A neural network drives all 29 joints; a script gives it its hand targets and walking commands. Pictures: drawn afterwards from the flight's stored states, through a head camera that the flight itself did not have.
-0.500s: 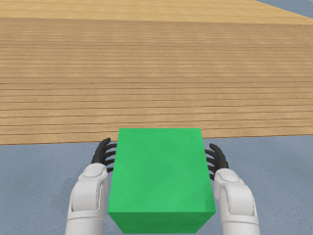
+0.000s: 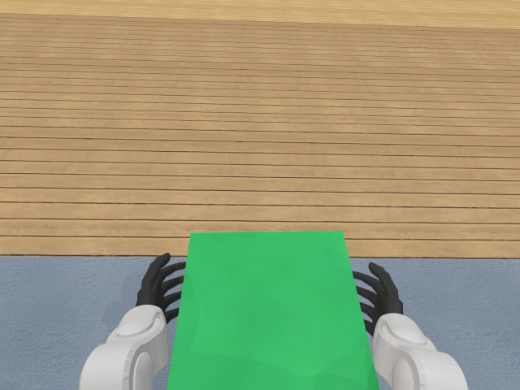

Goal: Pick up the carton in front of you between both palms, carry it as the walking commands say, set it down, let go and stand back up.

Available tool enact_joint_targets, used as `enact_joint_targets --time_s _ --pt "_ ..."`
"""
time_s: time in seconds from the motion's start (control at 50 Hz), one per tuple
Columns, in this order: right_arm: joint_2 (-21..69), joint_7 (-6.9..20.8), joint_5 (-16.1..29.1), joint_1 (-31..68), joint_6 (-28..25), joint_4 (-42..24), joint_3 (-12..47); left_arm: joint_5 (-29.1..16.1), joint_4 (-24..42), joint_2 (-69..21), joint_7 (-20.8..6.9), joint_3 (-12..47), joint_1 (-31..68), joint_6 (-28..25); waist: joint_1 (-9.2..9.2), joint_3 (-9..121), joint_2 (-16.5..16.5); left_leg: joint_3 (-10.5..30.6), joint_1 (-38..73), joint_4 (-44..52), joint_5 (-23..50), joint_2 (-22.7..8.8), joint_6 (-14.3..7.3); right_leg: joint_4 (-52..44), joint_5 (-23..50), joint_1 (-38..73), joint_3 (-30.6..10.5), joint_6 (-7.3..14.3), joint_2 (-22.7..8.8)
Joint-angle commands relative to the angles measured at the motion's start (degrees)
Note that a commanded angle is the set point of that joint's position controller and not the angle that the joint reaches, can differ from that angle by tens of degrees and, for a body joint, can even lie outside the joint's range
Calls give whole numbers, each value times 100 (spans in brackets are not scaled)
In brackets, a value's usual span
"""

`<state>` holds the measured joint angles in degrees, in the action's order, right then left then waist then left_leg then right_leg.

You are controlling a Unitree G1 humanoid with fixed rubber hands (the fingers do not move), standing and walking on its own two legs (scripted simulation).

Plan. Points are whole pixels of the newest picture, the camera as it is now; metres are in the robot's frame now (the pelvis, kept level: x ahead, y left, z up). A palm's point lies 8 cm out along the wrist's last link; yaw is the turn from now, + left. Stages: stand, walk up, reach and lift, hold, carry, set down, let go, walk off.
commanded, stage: carry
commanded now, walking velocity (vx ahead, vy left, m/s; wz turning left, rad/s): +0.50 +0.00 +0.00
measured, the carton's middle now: (267, 336) +0.23 +0.01 +0.01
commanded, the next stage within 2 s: none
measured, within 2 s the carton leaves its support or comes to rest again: neither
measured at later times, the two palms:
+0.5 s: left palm (200, 161) +0.55 +0.17 +0.09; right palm (348, 173) +0.53 -0.14 +0.10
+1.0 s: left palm (230, 88) +0.89 +0.15 +0.10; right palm (336, 96) +0.89 -0.15 +0.10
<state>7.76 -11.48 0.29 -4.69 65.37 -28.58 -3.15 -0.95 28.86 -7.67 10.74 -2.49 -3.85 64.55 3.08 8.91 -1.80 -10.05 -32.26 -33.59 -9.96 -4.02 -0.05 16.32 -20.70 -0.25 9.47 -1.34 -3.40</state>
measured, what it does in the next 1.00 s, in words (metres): walks ahead: left foot, then right foot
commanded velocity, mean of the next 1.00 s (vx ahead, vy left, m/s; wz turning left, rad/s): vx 0.50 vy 0.00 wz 0.00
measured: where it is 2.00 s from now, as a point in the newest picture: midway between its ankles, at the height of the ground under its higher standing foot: (266, 200)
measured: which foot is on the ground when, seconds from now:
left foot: up 0.00-0.04, down 0.06-0.60, up 0.62-1.00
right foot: down 0.00-0.08, up 0.10-0.56, down 0.58-1.00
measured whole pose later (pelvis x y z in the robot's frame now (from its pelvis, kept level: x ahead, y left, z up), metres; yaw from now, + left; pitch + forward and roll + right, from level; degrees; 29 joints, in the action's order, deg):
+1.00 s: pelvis +0.66 +0.00 +0.00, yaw +0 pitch +3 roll +1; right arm 7.8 -8.7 -1.2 -6.0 64.1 -34.1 -1.6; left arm 0.2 32.0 -7.7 7.7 -1.9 -4.6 61.9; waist 0.5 6.4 0.1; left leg -9.5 -33.9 -33.4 -2.6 -6.0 -0.4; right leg 12.8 -18.8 2.7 12.3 0.2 -1.7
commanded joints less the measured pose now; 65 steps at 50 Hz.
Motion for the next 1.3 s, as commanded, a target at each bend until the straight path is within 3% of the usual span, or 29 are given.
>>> enact_joint_targets --time_s 0.0,0.02,0.04,0.06,0.08,0.1,0.14,0.16,0.22,0.3,0.46,0.54,0.56,0.58,0.6,0.62,0.66,0.68,0.72,0.78,0.86,0.98,1.02,1.06,1.08,1.1,1.12,1.18,1.28 --pt "3407 -94 667 1921 -238 -491 2568 -1020 545 -3471 -27 2927 1943 -76 -259 226 -662 -513 1618 403 428 375 -145 218 2562 -729 -127 509 -1000" --pt "3380 -86 692 1867 -240 -478 2570 -1019 581 -3428 -30 2942 1897 -74 -320 464 -499 -719 2450 463 35 566 -179 1019 2843 -997 222 377 -768" --pt "3340 -74 702 1781 -235 -472 2574 -1000 597 -3328 -27 2927 1851 -70 -436 779 -195 -314 3527 478 -321 254 -217 2163 2529 -1645 340 221 -564" --pt "3247 -74 706 1681 -232 -462 2579 -990 692 -3252 -38 2931 1856 -32 -502 947 1112 2398 3933 1628 -1906 -1238 -687 3909 1236 -2688 388 -56 -35" --pt "3313 -47 804 1747 -232 -492 2685 -1041 708 -3297 -70 3023 1865 -6 -485 1035 1901 4319 4392 2361 -1666 -2121 -1297 5154 -597 -3831 -244 -52 369" --pt "3458 39 911 1819 -225 -688 2798 -1034 673 -3441 -119 3088 1797 -7 -440 1005 1308 4009 4190 2266 -1050 -2183 -1322 5776 -615 -4050 -803 126 -93" --pt "3843 227 1055 2086 -276 -933 3116 -945 581 -3855 -257 3093 1700 -45 -430 909 412 2965 3402 2180 -389 -1836 -1103 5616 -23 -3929 -951 319 -505" --pt "3969 311 1072 2179 -301 -1000 3261 -864 509 -4013 -313 3087 1633 -82 -403 841 288 2493 3063 2310 -404 -1694 -909 5188 315 -3764 -993 327 -614" --pt "3990 548 1136 2175 -329 -1056 3529 -609 444 -4126 -407 3081 1477 -191 -383 703 665 1594 2819 2569 -435 -1358 -695 4312 771 -3573 -632 274 -462" --pt "3603 681 1180 2000 -270 -992 3539 -438 449 -3918 -382 3122 1307 -181 -409 324 769 1049 3206 2732 106 -1172 -715 3047 1423 -3979 -292 128 -347" --pt "3102 366 830 1573 -44 -793 3010 -652 641 -3370 -223 3124 1453 90 -427 -530 1022 236 3537 2492 1859 -963 -645 1491 1937 -3656 310 275 -106" --pt "3188 299 813 1713 -47 -976 3092 -737 611 -3393 -231 3054 1324 67 -237 160 1050 -359 3485 675 3798 -773 -341 1104 1419 -1521 877 432 519" --pt "3185 304 809 1717 -54 -1006 3131 -723 604 -3438 -245 3022 1293 48 -135 600 710 -431 2768 -538 3114 -551 -191 1104 1044 -269 604 421 349" --pt "3198 322 860 1743 -49 -1160 3242 -694 573 -3438 -261 2971 1284 28 -71 1174 -489 -278 1114 -2326 1644 -113 77 654 -287 1079 -1958 1073 -1241" --pt "3269 374 911 1804 -62 -1303 3322 -773 521 -3624 -302 3040 1226 -6 -61 1403 -1835 171 -131 -3785 -1385 688 208 -436 253 1633 -4181 1648 -2130" --pt "3577 416 967 1832 -105 -1189 3443 -874 675 -3821 -392 3131 1289 -31 -150 1243 -1298 845 -560 -4542 -1610 292 36 -335 1261 1507 -3608 1601 -2128" --pt "4080 539 902 1834 -228 -1000 3469 -965 700 -4301 -552 3333 1515 -169 -196 1103 -189 1004 -490 -4203 -1084 -230 -182 -83 2250 636 -2448 1244 -1813" --pt "4250 583 848 1781 -297 -869 3475 -958 692 -4413 -620 3393 1607 -228 -233 996 8 1050 -287 -3703 -789 -382 -196 -249 2050 191 -2047 1034 -1664" --pt "4379 621 685 1600 -398 -698 3461 -952 631 -4452 -720 3483 1549 -307 -249 918 -258 805 -45 -3042 -471 -330 -168 -511 1517 -147 -1472 847 -1472" --pt "4318 601 539 1435 -475 -616 3446 -919 542 -4240 -803 3482 1365 -346 -241 547 -480 494 -186 -1945 -154 -327 -16 -915 1094 -305 -989 910 -1349" --pt "4021 521 595 1523 -426 -774 3455 -867 583 -3844 -736 3373 1272 -319 -231 54 -559 127 -374 -584 528 -222 91 -949 1693 -102 -456 845 -1104" --pt "3034 256 899 2373 -263 -1152 3271 -831 796 -2959 -275 2983 1910 -205 -185 -468 -673 -119 -139 161 861 -62 -137 -654 2350 155 -121 840 -1105" --pt "2586 103 916 2666 -219 -1007 3027 -843 746 -2590 -78 2835 2361 -159 -245 -288 -674 -262 519 212 574 116 -276 -20 3181 178 74 764 -1063" --pt "2269 -24 916 2867 -202 -626 2725 -841 633 -2285 89 2723 2799 -114 -626 451 -155 -606 2456 411 -82 631 -366 2085 3765 -416 515 517 -563" --pt "2108 -76 924 3051 -204 -568 2601 -863 617 -2193 155 2668 3088 -91 -802 949 664 993 3468 830 -1227 -405 -588 3683 2512 -1450 468 340 -255" --pt "2071 -130 1019 3487 -229 -478 2580 -952 588 -2309 188 2621 3350 -78 -755 1339 2196 3843 4642 1636 -1599 -1799 -1432 5453 -206 -3357 85 132 629" --pt "2210 -140 1154 3696 -244 -418 2540 -1061 448 -2358 222 2574 3758 -93 -739 1338 1964 4147 4521 1990 -918 -1804 -1458 6320 -740 -3824 -826 303 441" --pt "2673 -116 1231 4622 -357 -235 2586 -985 -171 -2806 248 2268 4403 -193 -646 1274 406 2546 3623 1484 557 -1457 -1175 6204 26 -3931 -1090 626 -186" --pt "2927 -29 1239 5680 -472 380 2519 -649 -965 -2901 237 2017 5168 -297 -487 1205 653 1617 3345 1761 464 -1196 -1197 5240 587 -4211 -752 488 -201"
